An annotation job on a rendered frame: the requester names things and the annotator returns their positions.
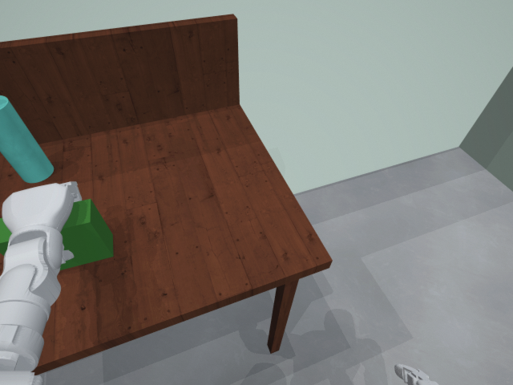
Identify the robot right hand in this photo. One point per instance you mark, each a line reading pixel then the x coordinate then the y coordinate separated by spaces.
pixel 412 376

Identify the sponge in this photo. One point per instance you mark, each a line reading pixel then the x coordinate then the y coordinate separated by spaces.
pixel 85 234

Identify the robot left forearm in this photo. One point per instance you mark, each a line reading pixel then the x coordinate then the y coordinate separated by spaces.
pixel 28 288

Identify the robot left hand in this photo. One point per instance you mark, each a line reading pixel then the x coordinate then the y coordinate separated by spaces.
pixel 48 205

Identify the table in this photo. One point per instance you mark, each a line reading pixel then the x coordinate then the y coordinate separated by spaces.
pixel 147 120

